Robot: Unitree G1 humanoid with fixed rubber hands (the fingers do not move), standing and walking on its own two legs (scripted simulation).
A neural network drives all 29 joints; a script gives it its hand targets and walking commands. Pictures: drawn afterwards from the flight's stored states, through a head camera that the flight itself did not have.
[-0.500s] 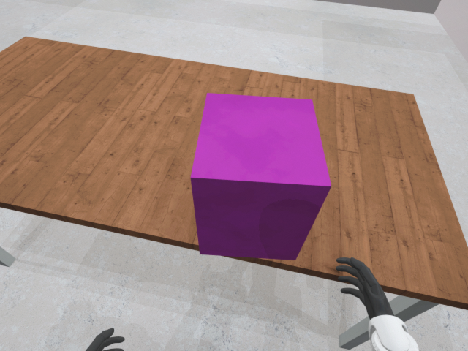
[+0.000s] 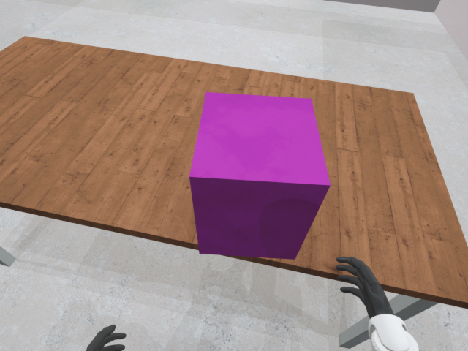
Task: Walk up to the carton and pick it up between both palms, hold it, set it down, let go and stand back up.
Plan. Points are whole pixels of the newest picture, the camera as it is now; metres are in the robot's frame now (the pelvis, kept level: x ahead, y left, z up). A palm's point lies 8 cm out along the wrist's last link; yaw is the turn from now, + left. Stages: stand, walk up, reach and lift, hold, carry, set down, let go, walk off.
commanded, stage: stand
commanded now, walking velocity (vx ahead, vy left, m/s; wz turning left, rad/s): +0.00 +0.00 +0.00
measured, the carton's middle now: (252, 179) +0.41 -0.04 +0.04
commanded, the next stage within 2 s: none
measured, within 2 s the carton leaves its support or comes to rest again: neither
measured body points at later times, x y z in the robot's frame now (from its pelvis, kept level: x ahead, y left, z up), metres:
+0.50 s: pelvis +0.00 +0.00 +0.00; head +0.01 +0.00 +0.45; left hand +0.12 +0.25 -0.12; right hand +0.21 -0.24 -0.02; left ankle +0.06 +0.14 -0.73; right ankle +0.01 -0.10 -0.73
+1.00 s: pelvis +0.01 -0.01 +0.00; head +0.02 -0.01 +0.45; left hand +0.14 +0.23 -0.13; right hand +0.21 -0.24 -0.02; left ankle +0.06 +0.14 -0.73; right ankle +0.01 -0.11 -0.73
